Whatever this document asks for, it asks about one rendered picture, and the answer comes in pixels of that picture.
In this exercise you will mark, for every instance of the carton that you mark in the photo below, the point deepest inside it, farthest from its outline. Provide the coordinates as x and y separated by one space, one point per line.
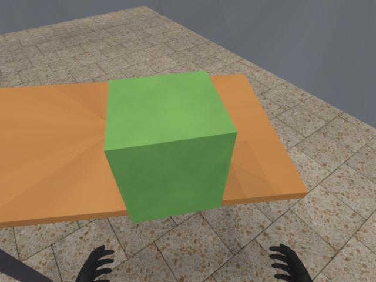
169 142

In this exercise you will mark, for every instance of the table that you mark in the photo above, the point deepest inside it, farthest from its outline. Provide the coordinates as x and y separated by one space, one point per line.
53 167

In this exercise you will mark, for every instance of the robot right hand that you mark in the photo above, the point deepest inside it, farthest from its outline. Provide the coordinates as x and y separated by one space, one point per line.
294 267

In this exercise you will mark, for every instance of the robot left hand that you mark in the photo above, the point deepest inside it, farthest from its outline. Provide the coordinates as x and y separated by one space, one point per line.
88 272

